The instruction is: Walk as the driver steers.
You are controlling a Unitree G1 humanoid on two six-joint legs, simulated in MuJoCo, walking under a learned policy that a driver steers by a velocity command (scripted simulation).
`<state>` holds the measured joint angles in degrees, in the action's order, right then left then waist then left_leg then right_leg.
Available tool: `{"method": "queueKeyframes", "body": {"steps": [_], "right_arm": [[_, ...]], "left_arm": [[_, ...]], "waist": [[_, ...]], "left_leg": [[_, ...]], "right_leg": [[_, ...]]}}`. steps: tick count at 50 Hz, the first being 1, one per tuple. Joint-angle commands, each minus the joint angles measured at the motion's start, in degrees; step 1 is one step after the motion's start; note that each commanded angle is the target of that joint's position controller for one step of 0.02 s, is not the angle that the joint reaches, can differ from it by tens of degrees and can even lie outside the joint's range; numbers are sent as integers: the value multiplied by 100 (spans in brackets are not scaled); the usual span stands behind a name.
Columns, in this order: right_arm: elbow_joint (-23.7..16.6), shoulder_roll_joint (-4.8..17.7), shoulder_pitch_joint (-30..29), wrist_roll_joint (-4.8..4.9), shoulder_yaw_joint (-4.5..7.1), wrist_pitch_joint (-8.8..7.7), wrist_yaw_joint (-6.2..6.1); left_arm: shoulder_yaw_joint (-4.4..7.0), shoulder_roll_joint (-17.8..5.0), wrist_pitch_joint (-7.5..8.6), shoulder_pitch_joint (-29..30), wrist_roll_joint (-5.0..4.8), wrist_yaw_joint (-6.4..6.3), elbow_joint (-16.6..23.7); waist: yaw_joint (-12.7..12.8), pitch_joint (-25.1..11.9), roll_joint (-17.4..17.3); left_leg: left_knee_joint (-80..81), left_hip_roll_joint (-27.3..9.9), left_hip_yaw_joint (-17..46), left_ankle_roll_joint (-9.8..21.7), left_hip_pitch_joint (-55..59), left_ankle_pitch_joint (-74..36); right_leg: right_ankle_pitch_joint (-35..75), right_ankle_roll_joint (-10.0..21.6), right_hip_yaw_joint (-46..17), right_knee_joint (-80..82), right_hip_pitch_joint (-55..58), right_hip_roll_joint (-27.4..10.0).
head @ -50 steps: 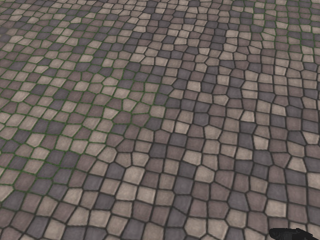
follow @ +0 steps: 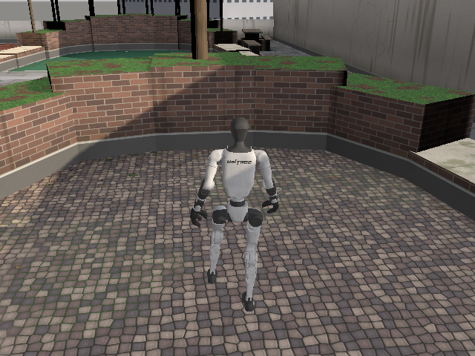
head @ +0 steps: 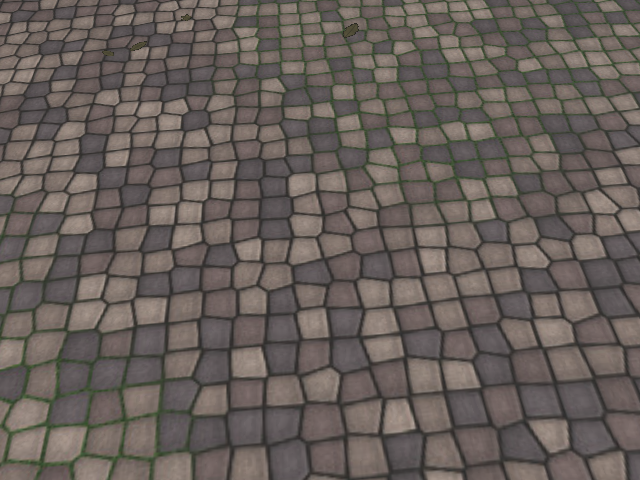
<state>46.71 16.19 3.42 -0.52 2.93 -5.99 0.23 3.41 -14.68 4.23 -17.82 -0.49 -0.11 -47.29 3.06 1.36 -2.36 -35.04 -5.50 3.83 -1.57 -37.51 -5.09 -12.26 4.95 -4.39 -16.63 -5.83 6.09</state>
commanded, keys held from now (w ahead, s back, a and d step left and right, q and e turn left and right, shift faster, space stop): no key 0.36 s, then w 0.64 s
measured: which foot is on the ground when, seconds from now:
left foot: up 0.00-0.10, down 0.12-0.50, up 0.52-0.76, down 0.78-1.00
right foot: down 0.00-0.14, up 0.16-0.42, down 0.44-0.80, up 0.82-1.00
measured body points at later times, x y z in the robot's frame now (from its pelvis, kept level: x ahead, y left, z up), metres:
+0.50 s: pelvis +0.16 +0.03 -0.01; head +0.17 +0.02 +0.44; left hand +0.24 +0.30 -0.14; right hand +0.28 -0.22 -0.15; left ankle +0.23 +0.14 -0.74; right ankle +0.16 -0.10 -0.75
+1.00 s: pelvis +0.34 +0.07 +0.00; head +0.35 +0.08 +0.45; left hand +0.45 +0.34 -0.12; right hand +0.36 -0.20 -0.13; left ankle +0.30 +0.16 -0.75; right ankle +0.38 -0.09 -0.67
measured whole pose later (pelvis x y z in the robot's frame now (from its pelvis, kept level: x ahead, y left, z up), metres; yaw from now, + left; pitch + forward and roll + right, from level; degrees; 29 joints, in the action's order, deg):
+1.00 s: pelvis +0.34 +0.07 +0.00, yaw -1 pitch +2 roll +0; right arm 54.7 13.8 17.7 0.0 2.6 -4.7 1.1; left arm 4.6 -15.9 5.2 -13.6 -0.8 -0.7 -49.2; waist -1.9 -1.2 1.8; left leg -17.4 2.3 -2.4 3.2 -6.9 12.6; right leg -12.0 1.1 -0.2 -58.6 -34.8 -6.3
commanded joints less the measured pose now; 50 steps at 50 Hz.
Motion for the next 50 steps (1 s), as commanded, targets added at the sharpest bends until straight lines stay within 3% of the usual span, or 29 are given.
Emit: {"method": "queueKeyframes", "body": {"steps": [1, 3, 5, 6, 7, 8, 9, 10, 11, 13, 15, 18, 20, 22, 23, 25, 26, 27, 28, 30, 33, 37, 39, 40, 41, 42, 43, 46, 50], "right_arm": [[-477, 326, -541, -5, 40, -127, 68], [-481, 450, -450, -37, 79, -172, 116], [-329, 595, 63, -77, 139, -211, 121], [-195, 750, 511, -132, 188, -238, 100], [-152, 1069, 1033, -246, 234, -253, 83], [-52, 995, 1393, -237, 203, -142, 76], [35, 570, 1591, -24, 105, -43, 118], [-17, 583, 1228, 83, 98, 27, 129], [-103, 496, 774, 51, 55, 94, 105], [-158, 333, 120, -56, -31, 189, 81], [-115, 431, -82, -126, 17, 268, 60], [10, 478, 21, -49, 40, 307, -2], [65, 550, 35, 59, 59, 365, -22], [80, 642, 65, 101, 88, 421, -48], [36, 571, 15, 120, 79, 433, -61], [-109, 309, -181, 200, 47, 332, -96], [-154, 210, -270, 220, 40, 230, -78], [-140, 346, -239, 200, 98, 152, -54], [-87, 454, -108, 187, 153, 97, -20], [-46, 270, -101, 185, 120, 17, 63], [-94, 16, -463, 152, 19, -9, 172], [132, 276, 31, 206, 74, 90, 184], [433, 582, 979, 224, 215, 141, 78], [568, 1069, 1768, 161, 345, 146, 2], [674, 1617, 2242, 113, 458, 167, 43], [619, 1221, 1962, 120, 332, 110, 75], [515, 873, 1579, 122, 233, 62, 90], [372, 509, 989, 37, 106, 40, 129], [532, 620, 1307, 58, 133, 63, 16]], "left_arm": [[194, -851, 10, -326, 2, -60, 92], [182, -826, -47, -336, 17, -95, 45], [180, -841, -99, -122, 23, -123, 73], [156, -787, -107, -69, 38, -124, 122], [77, -583, -85, -244, 131, -118, 232], [-49, -222, -50, -1250, 58, -93, 3], [10, -599, -76, -1301, -13, -57, -111], [101, -907, -154, -806, -93, -64, -2], [111, -896, -261, -360, -78, -114, 87], [121, -705, -485, -147, 12, -202, 143], [44, -394, -560, -342, 38, -261, 33], [27, -341, -545, -401, 61, -265, -101], [41, -349, -545, -420, 112, -221, -187], [88, -510, -514, -333, 191, -214, -113], [93, -601, -463, -350, 170, -231, -82], [209, -970, -325, -605, 90, -237, -254], [259, -1124, -234, -661, 55, -238, -275], [265, -1109, -136, -529, 84, -241, -242], [232, -936, -38, -494, 82, -228, -227], [195, -744, 44, -543, -29, -192, -252], [230, -817, -13, -512, -36, -150, -299], [308, -1014, -77, -455, -105, -90, -345], [238, -817, -43, -269, -69, -90, -315], [120, -423, 4, -116, 30, -71, -179], [43, -96, 155, -272, -34, -122, 79], [153, -605, 236, -126, -130, -121, 52], [200, -781, 271, 69, -193, -81, 74], [214, -583, 223, 197, -53, -83, 21], [154, -336, 130, 613, 12, -47, 192]], "waist": [[125, -27, 708], [43, -170, 750], [-277, -398, 813], [-480, -695, 674], [-536, -1441, 142], [-436, -2352, -1111], [-555, -2683, -956], [-576, -1975, -516], [-496, -1427, -144], [-187, -718, -254], [-73, -612, -629], [-60, -974, -519], [-6, -906, -471], [-2, -477, -599], [18, -210, -382], [40, 266, 998], [104, 425, 1708], [79, 544, 1822], [11, 444, 1559], [-11, 219, 1105], [53, 63, 1086], [-254, 2, 1081], [-733, -303, 849], [-1028, -749, -234], [-1029, -1115, -1740], [-951, -733, -1040], [-801, -264, -723], [-439, 108, -307], [-397, 142, -133]], "left_leg": [[552, 383, -305, 121, 759, -531], [767, 450, -241, 286, 822, -205], [1046, 553, -305, 478, 1393, -89], [1219, 439, -302, 608, 2175, -1123], [627, -412, 421, 991, 3754, -3361], [438, -1732, 1847, 2106, 5423, -4540], [655, -1841, 2416, 2235, 5445, -3643], [903, -1626, 2158, 2002, 4798, -2285], [1175, -1376, 1845, 1767, 4028, -1258], [1705, -949, 1261, 1477, 2521, -42], [1925, -555, 697, 1370, 1830, 64], [1902, -566, 539, 1375, 1893, 447], [2116, -411, 513, 1148, 1496, 2866], [2302, -335, 711, 862, 1088, 4484], [2061, -242, 678, 759, 995, 4598], [595, 562, -416, 386, 893, 3744], [-361, 864, -737, 332, 445, 2949], [-1032, 689, -476, 428, 29, 2901], [-1436, 526, -295, 501, -399, 2973], [-1294, 299, -234, 569, -695, 2680], [-262, 439, -643, 439, 466, 2184], [634, 675, -871, 391, 2223, 1497], [821, 519, -604, 554, 3563, 1559], [1221, -594, 825, 912, 4561, 1789], [2101, -1709, 3197, 1780, 5399, 2917], [2252, -1760, 3483, 1898, 5039, 3615], [2285, -1515, 2836, 1680, 4602, 3565], [2558, -905, 1445, 1373, 3552, 1895], [2737, -703, 594, 1414, 3319, 326]], "right_leg": [[2386, 589, -531, 107, -290, -1314], [2760, 491, -715, -346, 186, -1464], [3338, 337, -796, -968, 411, -1428], [3446, 148, -661, -1579, 309, -1133], [2146, -104, -504, -2775, -544, -724], [-1448, -530, -284, -4648, -1911, -139], [-2929, -631, -613, -5187, -2261, -196], [-2698, -707, -625, -5490, -2610, -417], [-2354, -768, -381, -5337, -2688, -626], [-1914, -814, -176, -4301, -2121, -967], [-1669, -855, 158, -3282, -1317, -858], [-550, -773, 273, -2223, -601, -834], [65, -603, 511, -1637, -90, -698], [-783, -353, 576, -1673, -222, -694], [-1333, -128, 267, -1220, -434, -932], [-3028, 384, -941, 130, -1049, -1550], [-3247, 648, -1940, 849, -723, -2148], [-2720, 783, -2375, 954, -469, -2465], [-2143, 784, -2354, 817, -52, -2497], [-1185, 633, -1864, 618, 590, -2336], [-400, 441, -928, 581, 134, -1898], [-501, 367, -647, 307, -794, -1803], [-16, 97, -346, -589, -1377, -1573], [-273, -249, 270, -2547, -2157, -1085], [-1838, -466, 482, -4212, -3717, -467], [-1895, -401, -29, -5192, -4264, -835], [-1326, -248, -58, -5347, -4486, -1092], [-232, -239, 55, -4769, -3924, -1485], [486, -479, 277, -3632, -3750, -1424]]}}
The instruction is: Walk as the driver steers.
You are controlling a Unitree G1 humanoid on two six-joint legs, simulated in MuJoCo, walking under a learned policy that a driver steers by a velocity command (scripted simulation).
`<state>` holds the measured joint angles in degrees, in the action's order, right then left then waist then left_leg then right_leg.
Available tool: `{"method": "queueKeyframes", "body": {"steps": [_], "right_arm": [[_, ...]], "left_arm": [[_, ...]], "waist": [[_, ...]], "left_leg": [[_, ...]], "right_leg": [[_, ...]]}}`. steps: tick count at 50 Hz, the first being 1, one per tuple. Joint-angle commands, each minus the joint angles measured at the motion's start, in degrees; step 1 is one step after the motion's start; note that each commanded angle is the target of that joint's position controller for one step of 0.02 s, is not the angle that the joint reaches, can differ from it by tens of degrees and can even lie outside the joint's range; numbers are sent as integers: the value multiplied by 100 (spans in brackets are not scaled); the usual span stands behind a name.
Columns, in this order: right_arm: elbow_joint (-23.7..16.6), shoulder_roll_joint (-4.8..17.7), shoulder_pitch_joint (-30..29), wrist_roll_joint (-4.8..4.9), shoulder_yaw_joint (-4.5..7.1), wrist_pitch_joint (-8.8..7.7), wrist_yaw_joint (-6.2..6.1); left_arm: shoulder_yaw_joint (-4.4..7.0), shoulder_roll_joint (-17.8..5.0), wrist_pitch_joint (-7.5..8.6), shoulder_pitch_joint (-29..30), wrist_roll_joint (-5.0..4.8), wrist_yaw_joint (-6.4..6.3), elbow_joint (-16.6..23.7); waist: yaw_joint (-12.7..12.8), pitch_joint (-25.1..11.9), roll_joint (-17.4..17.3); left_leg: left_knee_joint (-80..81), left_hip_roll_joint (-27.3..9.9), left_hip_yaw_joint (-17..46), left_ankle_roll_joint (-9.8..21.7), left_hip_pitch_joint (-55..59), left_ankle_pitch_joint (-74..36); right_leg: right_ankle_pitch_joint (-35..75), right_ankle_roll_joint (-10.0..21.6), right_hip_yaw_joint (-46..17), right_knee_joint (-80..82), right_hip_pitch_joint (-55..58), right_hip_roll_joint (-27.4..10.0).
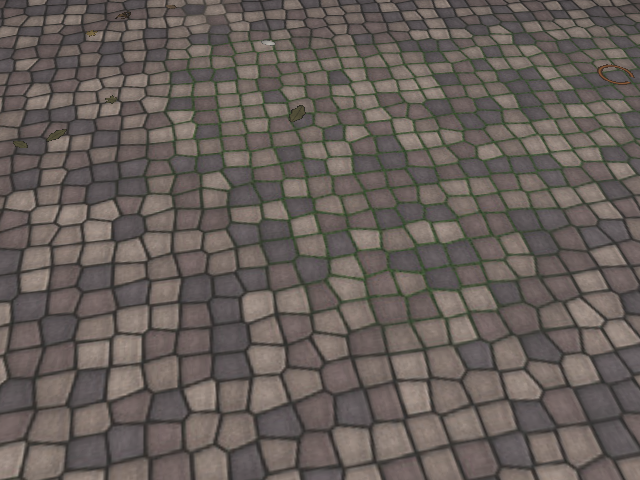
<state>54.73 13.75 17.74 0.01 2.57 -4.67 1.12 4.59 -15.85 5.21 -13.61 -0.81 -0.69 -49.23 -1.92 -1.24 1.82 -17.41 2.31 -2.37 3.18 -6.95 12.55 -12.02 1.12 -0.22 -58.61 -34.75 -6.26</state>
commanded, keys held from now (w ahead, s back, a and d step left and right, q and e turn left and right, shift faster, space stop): w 0.24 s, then w+q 0.60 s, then w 0.16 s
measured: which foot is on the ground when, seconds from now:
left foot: down 0.00-0.28, up 0.30-0.82, down 0.84-1.00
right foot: up 0.00-0.24, down 0.26-0.86, up 0.88-1.00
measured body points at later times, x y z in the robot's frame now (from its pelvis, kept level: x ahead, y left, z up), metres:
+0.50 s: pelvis +0.27 -0.07 +0.00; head +0.29 -0.07 +0.45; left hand +0.32 +0.20 -0.13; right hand +0.37 -0.34 -0.13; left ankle +0.29 +0.10 -0.66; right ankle +0.29 -0.15 -0.75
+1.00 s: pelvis +0.53 +0.04 -0.01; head +0.56 +0.06 +0.44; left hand +0.54 +0.34 -0.13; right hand +0.72 -0.18 -0.13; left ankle +0.55 +0.11 -0.75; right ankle +0.52 -0.14 -0.65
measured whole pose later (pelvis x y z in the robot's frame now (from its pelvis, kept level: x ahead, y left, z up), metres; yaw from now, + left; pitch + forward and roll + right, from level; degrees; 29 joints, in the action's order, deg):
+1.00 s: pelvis +0.53 +0.04 -0.01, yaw +20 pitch +1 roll +0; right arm 46.3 15.1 12.5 0.4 4.6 -3.1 1.9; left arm 3.9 -16.4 6.4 -10.6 -1.2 -0.2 -49.5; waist -0.5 3.4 1.1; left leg -27.0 4.7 -2.0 5.8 -17.7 10.3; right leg -20.1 0.6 -0.9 -68.2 -26.4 -5.9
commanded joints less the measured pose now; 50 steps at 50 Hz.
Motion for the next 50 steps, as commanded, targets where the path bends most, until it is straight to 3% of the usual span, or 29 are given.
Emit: {"method": "queueKeyframes", "body": {"steps": [1, 4, 9, 11, 12, 13, 14, 15, 16, 17, 18, 19, 21, 22, 25, 31, 36, 39, 40, 41, 42, 43, 44, 45, 46, 47, 48, 49, 50], "right_arm": [[-253, 912, -89, 15, 179, -57, -101], [-180, 1013, 137, 64, 198, -45, -151], [32, 1070, 538, 145, 241, 29, -167], [25, 1168, 470, 136, 280, 80, -174], [7, 1204, 394, 126, 290, 115, -175], [-12, 1071, 412, 101, 236, 151, -172], [-158, 829, 500, -16, 124, 152, -166], [-166, 1, 1294, 49, -101, 41, -123], [-108, 714, 881, 204, 65, -65, -102], [-315, 1006, 317, 330, 165, -115, -101], [-364, 967, 43, 307, 168, -120, -142], [-362, 894, -43, 223, 203, -80, -174], [-264, 637, 248, 220, 220, 104, -176], [-263, 520, 274, 222, 215, 180, -177], [-449, 502, -99, 183, 256, 306, -199], [-773, 396, -1030, 104, 219, 218, -14], [-1268, 304, -1877, 115, 128, 209, 165], [-1459, 481, -1751, 140, 203, 230, 250], [-1437, 623, -1418, 153, 280, 247, 249], [-1305, 857, -736, 179, 414, 254, 232], [-1056, 1239, 242, 187, 626, 270, 145], [-907, 1808, 764, 172, 773, 318, 7], [-1101, 1955, 564, 128, 713, 222, 37], [-1057, 1376, 621, 72, 541, 166, 73], [-1026, 1143, 381, 74, 480, 112, 75], [-1097, 951, -91, 90, 417, 78, 75], [-1173, 705, -449, 49, 336, 57, 63], [-1223, 633, -577, -15, 299, 40, 50], [-1209, 678, -569, -11, 310, 14, 37]], "left_arm": [[-4, -141, 32, 431, 48, 29, 468], [-99, -29, 47, 1098, -3, 123, 654], [-111, -222, 61, 1704, -43, 279, 937], [-43, -417, 67, 1480, -35, 305, 920], [40, -574, 64, 1029, -25, 293, 808], [178, -809, 54, 118, -18, 250, 537], [295, -1228, 40, -934, 63, 177, 354], [323, -1524, 26, -1122, 100, 212, 252], [177, -955, 36, -1079, 62, 210, 304], [102, -759, 60, -620, 55, 181, 342], [54, -635, 83, -190, 75, 173, 389], [24, -486, 114, 110, 117, 186, 388], [-9, -299, 183, 363, 176, 204, 331], [0, -306, 215, 362, 167, 203, 277], [62, -475, 246, 274, 195, 129, 132], [103, -665, 155, 1, 167, -32, -11], [177, -829, -43, -514, 65, -58, -198], [236, -1027, -164, -366, -7, -82, -148], [259, -1118, -205, -284, -30, -100, -112], [264, -1175, -251, -178, -48, -110, -80], [230, -1134, -253, -110, -54, -121, -31], [58, -561, -171, -352, 144, -93, 133], [-115, -168, 77, -576, 87, -7, 338], [6, -675, 257, 75, -175, 79, 382], [8, -696, 333, 291, -270, 105, 434], [13, -653, 343, 330, -153, 52, 352], [71, -719, 287, 307, -35, 20, 276], [87, -712, 200, 148, -10, 35, 220], [84, -639, 125, 51, 17, 38, 193]], "waist": [[61, 434, -527], [-114, 528, -566], [-147, 673, -540], [72, 442, -637], [352, 118, -706], [774, -424, -638], [1096, -1299, -22], [640, -2119, 1492], [894, -1873, 899], [819, -958, 685], [628, -522, 278], [450, -220, 207], [152, -66, 354], [98, 20, 301], [72, 324, 159], [343, 577, 6], [650, 825, -61], [385, 541, 192], [157, 268, 328], [-252, -118, 346], [-753, -625, 163], [-624, -1085, -1014], [-204, -1922, -1521], [-539, -1656, -733], [-426, -942, -640], [-159, -501, -205], [34, -254, -274], [188, -212, -401], [250, -206, -406]], "left_leg": [[995, -1425, 1039, 908, 179, -1563], [1103, -1302, 683, 815, -31, -1434], [824, -1701, 701, 704, 767, -1640], [354, -1757, 646, 588, 1070, -2709], [-259, -1651, 520, 497, 1098, -3694], [-1372, -1355, 373, 344, 691, -4035], [-3211, -993, 196, 155, -623, -2397], [-5164, 67, 341, -139, -2687, 1769], [-5806, -168, 1088, -63, -3225, 2023], [-5875, -430, 977, 9, -3565, 1535], [-5633, -730, 857, 7, -3357, 987], [-5323, -900, 850, -12, -3113, 651], [-5055, -1080, 901, -28, -2554, 328], [-4974, -1104, 889, -52, -2530, 277], [-4506, -1108, 1019, -137, -3066, -363], [-2849, -974, 580, -204, -3276, -1764], [-2084, -875, 142, -32, -3665, -1261], [-1940, -492, -304, 229, -2994, -428], [-1982, -257, -477, 351, -2450, -135], [-1824, 2, -581, 520, -1530, -99], [-1404, 148, -377, 758, 45, -455], [-1280, -1134, 1763, 1288, 1880, -318], [-219, -2274, 4957, 2291, 2979, 466], [145, -2195, 4477, 1926, 2876, 364], [91, -2017, 3497, 1673, 2153, -27], [95, -1746, 2767, 1428, 1250, -553], [196, -1527, 2247, 1299, 588, -1111], [343, -1419, 2017, 1260, 179, -1406], [479, -1369, 1878, 1278, -1, -1657]], "right_leg": [[750, -127, -98, 1026, -747, -139], [1527, -129, 104, 2131, -222, 94], [1435, 125, -15, 2829, -136, 215], [1017, 286, 98, 2927, 390, 383], [878, 407, 262, 2973, 1094, 566], [894, 575, 310, 3005, 2430, 648], [869, 923, -883, 2797, 4316, -444], [-580, 1752, -3699, 3629, 5920, -1791], [-1235, 1550, -4002, 4073, 5603, -1697], [-1002, 1261, -3058, 4203, 4819, -1530], [-483, 1114, -2353, 4386, 3973, -1322], [-70, 1023, -1838, 4588, 3318, -1129], [261, 938, -1117, 4958, 2658, -894], [428, 969, -867, 5085, 2497, -874], [760, 982, -273, 5305, 2455, -866], [1206, 799, 726, 5386, 2891, -745], [1823, 769, 1075, 4979, 3956, -1044], [4011, 616, 1308, 4176, 4258, -1119], [5012, 550, 1369, 3603, 4262, -1099], [5518, 442, 1460, 2641, 4076, -985], [4875, 205, 1555, 1269, 3287, -739], [1195, -91, 1516, -714, 1234, -217], [-2256, -255, 237, -2159, -375, 864], [-1914, -124, -452, -2303, -972, 529], [-1450, 19, -352, -1985, -1122, 253], [-1006, 43, -315, -1476, -829, -46], [-734, 22, -310, -1072, -458, -218], [-539, -1, -337, -923, -92, -309], [-426, -59, -309, -738, 52, -328]]}}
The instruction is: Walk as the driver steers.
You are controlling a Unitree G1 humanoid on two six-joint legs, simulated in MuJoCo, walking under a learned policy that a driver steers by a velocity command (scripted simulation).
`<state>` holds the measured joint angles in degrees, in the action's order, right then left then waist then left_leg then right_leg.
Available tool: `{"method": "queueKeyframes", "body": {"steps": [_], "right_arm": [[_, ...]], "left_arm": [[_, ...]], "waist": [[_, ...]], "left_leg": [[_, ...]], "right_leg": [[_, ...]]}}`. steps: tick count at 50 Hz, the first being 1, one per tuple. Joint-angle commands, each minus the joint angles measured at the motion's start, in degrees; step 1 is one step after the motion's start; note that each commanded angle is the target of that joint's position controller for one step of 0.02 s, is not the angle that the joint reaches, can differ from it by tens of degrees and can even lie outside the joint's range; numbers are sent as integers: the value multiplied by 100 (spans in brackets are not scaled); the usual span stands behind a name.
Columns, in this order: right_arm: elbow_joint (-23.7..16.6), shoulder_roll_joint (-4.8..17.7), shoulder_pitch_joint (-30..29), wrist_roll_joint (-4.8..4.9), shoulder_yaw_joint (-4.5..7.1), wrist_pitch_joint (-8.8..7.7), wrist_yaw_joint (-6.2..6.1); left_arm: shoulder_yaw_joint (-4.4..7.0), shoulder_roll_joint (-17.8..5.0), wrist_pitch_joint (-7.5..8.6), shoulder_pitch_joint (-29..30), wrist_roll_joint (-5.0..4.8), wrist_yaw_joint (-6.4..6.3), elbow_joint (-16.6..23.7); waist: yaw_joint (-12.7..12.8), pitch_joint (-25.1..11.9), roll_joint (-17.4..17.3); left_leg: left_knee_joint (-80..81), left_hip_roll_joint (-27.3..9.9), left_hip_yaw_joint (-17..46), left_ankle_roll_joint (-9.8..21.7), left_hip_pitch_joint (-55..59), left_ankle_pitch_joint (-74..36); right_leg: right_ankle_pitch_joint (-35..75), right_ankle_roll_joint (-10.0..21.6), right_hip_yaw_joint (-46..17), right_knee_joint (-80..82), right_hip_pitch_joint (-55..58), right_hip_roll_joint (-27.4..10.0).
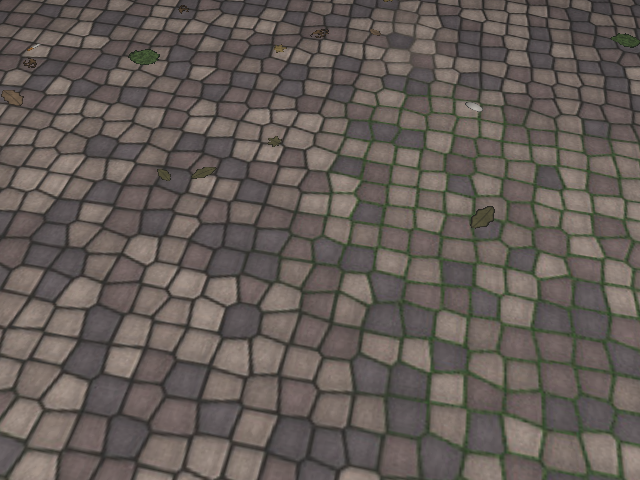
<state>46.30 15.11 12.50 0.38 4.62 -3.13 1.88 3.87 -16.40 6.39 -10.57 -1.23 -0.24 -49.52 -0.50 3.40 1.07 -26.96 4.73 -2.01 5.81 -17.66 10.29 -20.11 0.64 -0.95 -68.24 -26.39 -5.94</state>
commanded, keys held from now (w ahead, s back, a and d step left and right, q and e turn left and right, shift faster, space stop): w+e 0.58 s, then w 0.42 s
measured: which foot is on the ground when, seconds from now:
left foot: down 0.00-0.38, up 0.40-0.86, down 0.88-1.00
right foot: up 0.00-0.38, down 0.40-0.90, up 0.92-1.00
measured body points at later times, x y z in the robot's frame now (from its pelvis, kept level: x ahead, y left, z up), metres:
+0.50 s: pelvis +0.30 -0.07 -0.01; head +0.34 -0.08 +0.44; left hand +0.49 +0.17 -0.12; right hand +0.34 -0.35 -0.13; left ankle +0.16 +0.08 -0.63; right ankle +0.37 -0.15 -0.74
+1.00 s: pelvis +0.60 -0.08 +0.00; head +0.63 -0.07 +0.45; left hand +0.76 +0.16 -0.13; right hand +0.65 -0.38 -0.09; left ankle +0.69 -0.01 -0.74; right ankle +0.46 -0.17 -0.65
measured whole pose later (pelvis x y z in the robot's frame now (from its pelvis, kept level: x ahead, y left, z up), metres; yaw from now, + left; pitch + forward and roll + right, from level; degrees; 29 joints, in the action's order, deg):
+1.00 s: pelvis +0.60 -0.08 +0.00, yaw -20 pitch +2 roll +0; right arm 42.7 15.3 10.9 -0.1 2.8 -6.1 1.3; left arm 2.8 -16.8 3.4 -18.5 -1.0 0.2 -45.4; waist 0.4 0.1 1.9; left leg -28.6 2.0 -1.2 2.7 -20.7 9.9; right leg -23.3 2.3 -3.9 -65.5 -22.2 1.3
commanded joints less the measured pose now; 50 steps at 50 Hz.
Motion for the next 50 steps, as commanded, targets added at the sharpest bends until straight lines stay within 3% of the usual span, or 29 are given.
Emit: {"method": "queueKeyframes", "body": {"steps": [1, 4, 9, 14, 17, 18, 19, 20, 21, 22, 23, 24, 25, 26, 29, 31, 34, 36, 39, 41, 42, 43, 44, 45, 46, 47, 48, 49, 50], "right_arm": [[-320, 609, -6, -36, 112, -169, -57], [-169, 745, 219, -49, 132, -218, -147], [-1, 786, 418, -89, 95, -242, -213], [242, 822, 683, -56, 115, -137, -248], [176, 1007, 481, -40, 162, -9, -339], [137, 1086, 421, -45, 177, 45, -381], [86, 1115, 292, -39, 166, 98, -417], [-31, 1049, 322, -78, 109, 76, -452], [-212, 190, 1019, -209, -158, -87, -300], [-230, 577, 574, -37, -122, -332, -193], [-420, 849, 62, 178, -57, -493, -116], [-500, 818, -195, 160, -86, -572, -127], [-507, 822, -326, 22, -44, -577, -164], [-525, 861, -248, -55, 0, -518, -185], [-570, 672, -47, -119, -18, -320, -228], [-666, 516, -323, -128, -85, -259, -246], [-778, 352, -910, -106, -163, -294, -201], [-862, 399, -1197, -37, -159, -333, -154], [-999, 569, -1467, -16, -114, -396, -83], [-1013, 673, -1340, -14, -74, -440, -49], [-960, 724, -1086, -14, -44, -459, -48], [-806, 871, -537, -43, 41, -476, -70], [-671, 1133, 326, -110, 133, -496, -101], [-517, 1660, 1110, -170, 284, -451, -112], [-345, 1384, 1406, -19, 237, -385, -58], [-396, 1009, 1109, 56, 113, -357, -64], [-481, 869, 738, 5, 55, -307, -82], [-500, 755, 449, -48, 2, -280, -69], [-523, 645, 275, -90, -47, -292, -64]], "left_arm": [[141, -499, -66, -312, 66, -3, 180], [94, -399, -173, 89, 76, -11, 277], [-10, -231, -108, 824, 1, 113, 453], [-60, -232, -73, 1319, -28, 306, 742], [19, -423, -91, 981, 1, 412, 803], [107, -600, -124, 556, 11, 409, 740], [242, -846, -145, -259, 13, 378, 567], [388, -1238, -190, -1148, 42, 292, 448], [481, -1653, -177, -1358, -4, 269, 449], [342, -1183, -177, -1447, -17, 253, 468], [280, -948, -173, -1194, 15, 215, 512], [243, -829, -161, -832, 27, 201, 624], [198, -692, -160, -496, 36, 202, 708], [148, -594, -154, -317, 100, 179, 798], [178, -724, -168, -198, 69, 108, 918], [213, -854, -175, -297, 57, 32, 903], [194, -812, -209, -596, 24, -10, 801], [179, -814, -226, -837, 25, 1, 706], [172, -823, -263, -1038, 19, 11, 610], [187, -876, -302, -1047, 44, -2, 580], [190, -888, -326, -974, 49, -7, 586], [158, -811, -335, -896, 55, -9, 617], [68, -608, -324, -817, 103, -4, 713], [-52, -241, -240, -1497, 54, -2, 790], [-75, -333, -174, -1518, 8, 15, 777], [39, -793, -147, -1017, -70, 38, 854], [33, -791, -141, -548, -55, 45, 973], [33, -724, -138, -301, 30, 49, 1047], [60, -676, -157, -322, 81, 47, 1038]], "waist": [[160, -619, -312], [41, -341, -326], [-301, -73, -412], [-450, 165, -355], [-126, -225, -612], [115, -534, -728], [565, -960, -654], [944, -1552, -148], [399, -2201, 1304], [730, -2592, 918], [795, -1774, 648], [608, -1267, 42], [370, -816, -280], [160, -714, -180], [-71, -523, 50], [11, -437, 143], [351, -427, 277], [520, -398, 353], [592, -299, 369], [466, -274, 466], [291, -321, 521], [2, -607, 478], [-401, -1327, 242], [-378, -2255, -1019], [-461, -2359, -1813], [-533, -1479, -1128], [-459, -940, -663], [-322, -502, -442], [-154, -373, -522]], "left_leg": [[1534, -1595, 1588, 1013, 955, -1724], [1756, -1508, 979, 871, 964, -2178], [2049, -1341, 205, 460, 1111, -1554], [1751, -1779, -82, 377, 2322, -2174], [812, -1881, -305, 196, 2784, -4670], [145, -1847, -380, 117, 2818, -5581], [-974, -1685, -550, -38, 2463, -5775], [-2644, -1473, -595, -238, 1192, -4341], [-4841, -179, -214, -669, -1512, 937], [-5553, -43, 845, -575, -2387, 2142], [-5437, -421, 961, -431, -2875, 1711], [-4946, -680, 888, -375, -2736, 1289], [-4398, -836, 801, -427, -2438, 1101], [-4130, -953, 809, -482, -2010, 987], [-3253, -1038, 629, -766, -1656, 843], [-2430, -1011, 458, -929, -1573, 123], [-1095, -819, 338, -951, -1087, -1390], [-674, -725, 341, -907, -996, -1821], [-266, -696, 424, -697, -1252, -1396], [-123, -658, 397, -516, -1184, -918], [17, -593, 307, -403, -875, -771], [152, -508, 217, -235, -118, -802], [-81, -1080, 752, 113, 1225, -1015], [25, -2283, 2853, 993, 3424, -294], [855, -2745, 4481, 1281, 3823, 950], [989, -2592, 4048, 1007, 3248, 1761], [1078, -2366, 3327, 809, 2513, 1575], [1266, -2122, 2805, 762, 1795, 1041], [1406, -1943, 2458, 706, 1350, 536]], "right_leg": [[505, -72, -181, 397, -782, -380], [1362, -216, -114, 1192, -1262, -404], [3000, -67, 82, 2938, -1059, -95], [2599, 197, 113, 3629, -1525, 182], [1667, 473, 501, 3597, -959, 568], [1355, 590, 645, 3526, -406, 776], [1504, 759, 705, 3748, 715, 988], [1604, 1102, -371, 3819, 2450, 367], [701, 2302, -3529, 4138, 4657, -1088], [156, 2368, -4626, 4933, 5183, -1245], [317, 2039, -3763, 5056, 4673, -1092], [788, 1856, -3118, 5099, 3802, -869], [1464, 1754, -2636, 5198, 2907, -662], [1927, 1745, -2346, 5331, 2339, -518], [2504, 1758, -1857, 5566, 1454, -306], [2667, 1629, -1400, 5648, 1131, -141], [2266, 1277, -951, 5577, 969, 159], [1891, 1219, -1086, 5523, 1172, 33], [1791, 1160, -1448, 5144, 1854, -293], [2074, 1075, -1670, 4883, 2213, -493], [2508, 1002, -1667, 4651, 2279, -481], [3296, 879, -1504, 4085, 2249, -248], [3181, 684, -1199, 2858, 1744, 66], [1502, 238, -565, 769, -156, 872], [-1271, 123, -694, -190, -1335, 1073], [-1016, 166, -856, -626, -1902, 728], [-526, 186, -608, -555, -1942, 446], [-160, 173, -464, -167, -1845, 259], [112, 154, -459, 166, -1568, 78]]}}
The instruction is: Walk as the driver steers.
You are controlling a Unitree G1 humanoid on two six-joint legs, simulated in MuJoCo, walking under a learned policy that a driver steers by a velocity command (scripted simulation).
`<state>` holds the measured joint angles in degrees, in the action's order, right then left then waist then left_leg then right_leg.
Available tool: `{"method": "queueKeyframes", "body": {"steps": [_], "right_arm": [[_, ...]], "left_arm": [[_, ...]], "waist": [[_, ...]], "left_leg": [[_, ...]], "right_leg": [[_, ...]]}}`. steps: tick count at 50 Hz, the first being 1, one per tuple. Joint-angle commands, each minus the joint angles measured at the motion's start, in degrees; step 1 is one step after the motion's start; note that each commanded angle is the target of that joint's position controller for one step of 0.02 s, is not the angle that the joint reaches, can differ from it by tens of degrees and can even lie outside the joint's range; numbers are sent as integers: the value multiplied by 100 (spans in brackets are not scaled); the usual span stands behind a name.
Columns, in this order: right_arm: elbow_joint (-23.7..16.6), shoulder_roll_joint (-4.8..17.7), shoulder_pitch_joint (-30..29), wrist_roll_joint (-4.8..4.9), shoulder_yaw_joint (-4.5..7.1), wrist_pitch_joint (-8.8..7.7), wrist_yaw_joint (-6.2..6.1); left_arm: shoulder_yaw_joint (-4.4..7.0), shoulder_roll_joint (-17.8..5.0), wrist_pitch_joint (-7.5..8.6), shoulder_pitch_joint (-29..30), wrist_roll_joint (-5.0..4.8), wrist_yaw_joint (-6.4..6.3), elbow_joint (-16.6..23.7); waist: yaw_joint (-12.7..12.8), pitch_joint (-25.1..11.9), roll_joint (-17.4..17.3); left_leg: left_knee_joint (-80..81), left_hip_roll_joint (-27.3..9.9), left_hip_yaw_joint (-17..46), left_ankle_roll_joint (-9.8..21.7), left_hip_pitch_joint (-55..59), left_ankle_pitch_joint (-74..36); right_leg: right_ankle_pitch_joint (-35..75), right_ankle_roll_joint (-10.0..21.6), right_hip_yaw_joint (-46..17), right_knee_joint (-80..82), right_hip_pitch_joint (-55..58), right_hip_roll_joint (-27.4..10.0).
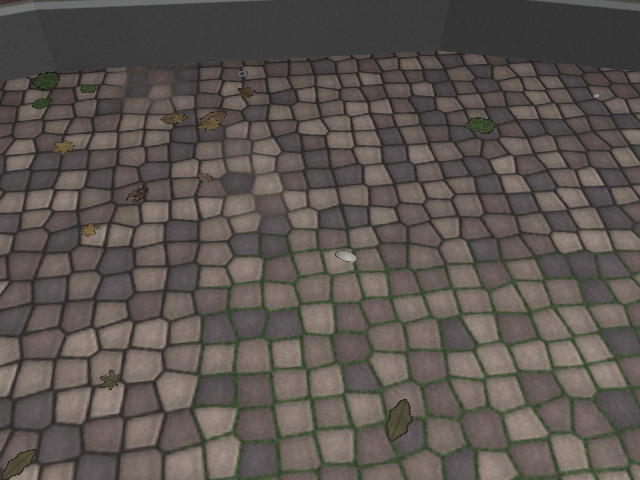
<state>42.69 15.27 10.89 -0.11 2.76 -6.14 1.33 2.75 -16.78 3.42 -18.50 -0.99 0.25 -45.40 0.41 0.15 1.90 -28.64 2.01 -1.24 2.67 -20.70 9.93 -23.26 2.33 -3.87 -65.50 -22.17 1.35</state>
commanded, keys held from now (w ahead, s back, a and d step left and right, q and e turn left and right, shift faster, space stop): w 0.40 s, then w+q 0.60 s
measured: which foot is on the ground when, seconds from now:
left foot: down 0.00-0.40, up 0.42-0.92, down 0.94-1.00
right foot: up 0.00-0.38, down 0.40-0.92, up 0.94-1.00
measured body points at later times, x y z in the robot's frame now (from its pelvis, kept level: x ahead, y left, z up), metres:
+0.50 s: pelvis +0.28 -0.05 +0.00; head +0.31 -0.06 +0.45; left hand +0.46 +0.20 -0.09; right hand +0.31 -0.33 -0.14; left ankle +0.14 +0.09 -0.64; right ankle +0.35 -0.14 -0.73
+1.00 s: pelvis +0.54 +0.02 -0.02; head +0.58 +0.04 +0.43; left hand +0.52 +0.31 -0.14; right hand +0.79 -0.18 -0.10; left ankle +0.61 +0.12 -0.73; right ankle +0.40 -0.15 -0.65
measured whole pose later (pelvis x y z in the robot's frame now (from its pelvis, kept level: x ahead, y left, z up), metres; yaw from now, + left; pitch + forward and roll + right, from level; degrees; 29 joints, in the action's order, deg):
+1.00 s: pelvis +0.54 +0.02 -0.02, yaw +17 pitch +2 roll -1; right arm 39.1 16.6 7.0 1.2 4.1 -2.5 2.3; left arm 3.6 -16.6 4.0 -15.9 -0.8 -0.4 -48.6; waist 1.4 3.3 -0.4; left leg -36.6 2.5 -2.3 6.0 -28.1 10.9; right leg -29.2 -1.3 3.7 -60.7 -10.9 -2.8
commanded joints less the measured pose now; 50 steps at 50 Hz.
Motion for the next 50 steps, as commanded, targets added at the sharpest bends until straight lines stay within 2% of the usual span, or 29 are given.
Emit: {"method": "queueKeyframes", "body": {"steps": [1, 4, 9, 12, 14, 17, 18, 19, 20, 21, 22, 23, 24, 25, 27, 28, 30, 34, 36, 39, 41, 42, 44, 45, 46, 47, 48, 49, 50], "right_arm": [[-158, 603, 353, -54, 124, 0, 0], [-54, 760, 418, 16, 168, -42, -20], [153, 946, 736, 87, 216, 44, -98], [332, 1014, 1102, 128, 226, 108, -107], [430, 1033, 1238, 140, 234, 175, -117], [505, 1143, 1204, 148, 278, 271, -160], [492, 1191, 1083, 155, 287, 298, -175], [473, 1098, 1050, 139, 246, 318, -188], [322, 838, 1027, 14, 127, 298, -203], [235, 138, 1800, 22, -90, 171, -151], [352, 665, 1522, 144, 23, 69, -114], [170, 977, 953, 278, 123, 20, -92], [97, 930, 628, 258, 116, 17, -107], [71, 875, 475, 175, 137, 54, -122], [162, 693, 752, 175, 153, 225, -132], [188, 570, 820, 182, 139, 297, -138], [109, 484, 654, 158, 138, 381, -159], [-38, 400, 163, 132, 126, 356, -82], [-167, 312, -262, 120, 85, 330, -10], [-438, 247, -822, 122, 45, 328, 87], [-617, 288, -1040, 127, 56, 338, 151], [-691, 327, -1069, 127, 74, 343, 184], [-745, 504, -801, 118, 172, 369, 219], [-662, 670, -309, 125, 273, 385, 215], [-444, 952, 579, 141, 446, 392, 165], [-252, 1469, 1478, 147, 648, 450, 38], [-301, 2006, 1254, 188, 696, 403, 17], [-439, 1503, 1472, 144, 554, 342, 35], [-401, 1218, 1269, 96, 472, 280, 38]], "left_arm": [[162, -543, 111, 345, 52, 2, 598], [110, -331, 55, 380, 76, -15, 619], [16, -124, 123, 1266, 77, 33, 835], [5, -127, 167, 1775, 21, 107, 984], [15, -173, 196, 2011, -2, 169, 1095], [74, -340, 236, 1876, 10, 233, 1126], [141, -459, 244, 1475, 34, 223, 1026], [274, -706, 238, 680, 62, 180, 783], [395, -1106, 217, -371, 126, 116, 589], [490, -1557, 180, -676, 142, 115, 484], [359, -993, 151, -778, 71, 103, 501], [277, -792, 154, -414, 73, 72, 519], [233, -674, 158, -48, 106, 60, 547], [188, -511, 176, 252, 139, 77, 538], [161, -347, 269, 537, 184, 101, 500], [177, -359, 315, 578, 172, 105, 446], [228, -481, 368, 592, 187, 79, 330], [271, -603, 341, 537, 193, -8, 162], [287, -677, 314, 438, 167, -42, 93], [335, -805, 216, 111, 102, -74, -81], [369, -876, 118, -7, 45, -83, -170], [387, -921, 68, 0, 19, -94, -189], [433, -1086, -18, 126, -13, -143, -157], [449, -1150, -72, 194, -20, -173, -135], [425, -1124, -107, 290, -34, -200, -104], [327, -902, -61, 195, 83, -215, 3], [54, -51, 122, -370, 250, -100, 308], [119, -531, 356, 284, 25, -6, 351], [179, -753, 472, 818, -167, 38, 529]], "waist": [[-131, -37, -728], [-45, -44, -711], [-322, 81, -562], [-532, 196, -563], [-561, 278, -589], [-336, 180, -699], [-62, -59, -727], [317, -585, -630], [718, -1444, -153], [386, -2179, 1393], [663, -2205, 1031], [659, -1270, 686], [489, -819, 289], [315, -436, 177], [-7, -251, 377], [-80, -178, 334], [-128, 12, 202], [-17, 153, 109], [156, 270, 57], [389, 449, -15], [424, 506, 18], [379, 486, 64], [121, 179, 281], [-180, -128, 354], [-678, -582, 243], [-1017, -1139, -403], [-258, -1643, -1770], [-744, -2149, -1064], [-792, -1325, -835]], "left_leg": [[1699, -1537, 2131, 1010, 1374, 214], [1942, -1440, 1529, 1120, 1150, -733], [2030, -1187, 739, 918, 1219, -1309], [1937, -1289, 698, 871, 1471, -1186], [1772, -1463, 783, 828, 1849, -1278], [1315, -1646, 835, 674, 2305, -2066], [839, -1544, 701, 578, 2301, -2943], [-87, -1270, 468, 433, 2044, -3489], [-1719, -966, 222, 220, 966, -2294], [-3817, 53, 143, -158, -1428, 1479], [-4543, -86, 894, -129, -2130, 2325], [-4684, -347, 858, -83, -2501, 1897], [-4439, -619, 712, -87, -2347, 1387], [-4109, -769, 679, -122, -2160, 1078], [-3819, -948, 746, -174, -1561, 727], [-3724, -966, 745, -212, -1488, 659], [-3453, -983, 811, -292, -1701, 285], [-2267, -923, 704, -316, -1866, -1002], [-1617, -866, 432, -271, -1717, -1448], [-1038, -811, 209, -152, -1884, -1407], [-822, -748, 72, -32, -2033, -1009], [-751, -676, -30, 50, -1981, -735], [-743, -327, -374, 266, -1350, -114], [-719, -87, -525, 406, -686, 110], [-346, 161, -544, 612, 592, -200], [-207, -494, 649, 965, 2376, -317], [345, -1878, 3915, 2084, 4217, 550], [1065, -2096, 4778, 2131, 4476, 1082], [1152, -1934, 3925, 1841, 3928, 640]], "right_leg": [[562, -52, -124, 77, -1721, -721], [933, -209, 37, 701, -1668, -804], [2450, -317, 242, 2527, -1443, -695], [2793, -289, 338, 3142, -1279, -539], [2585, -187, 319, 3394, -1374, -483], [1985, 51, 374, 3676, -1019, -357], [1934, 170, 526, 3832, -381, -200], [2070, 347, 605, 3882, 803, -124], [2409, 722, -353, 3590, 2557, -1033], [1341, 1654, -3010, 4056, 4568, -2395], [517, 1615, -3642, 4557, 4522, -2443], [615, 1343, -2746, 4684, 3788, -2266], [1036, 1183, -2063, 4824, 2990, -2042], [1417, 1106, -1587, 5039, 2301, -1842], [1740, 1025, -966, 5446, 1543, -1645], [1938, 1049, -725, 5596, 1348, -1643], [2315, 1049, -283, 5796, 1210, -1661], [2761, 842, 623, 5878, 1420, -1444], [2764, 745, 948, 5912, 1487, -1400], [2858, 698, 1145, 5794, 2062, -1595], [3200, 631, 1234, 5556, 2544, -1742], [3641, 575, 1297, 5360, 2723, -1795], [5520, 432, 1466, 4616, 2915, -1802], [6320, 350, 1556, 3866, 2868, -1740], [6297, 171, 1711, 2694, 2422, -1526], [4528, -97, 1729, 922, 1000, -1269], [-893, -431, 1072, -996, -1596, -20], [-1058, -320, -114, -1491, -2250, -36], [-516, -183, -124, -1354, -2651, -298]]}}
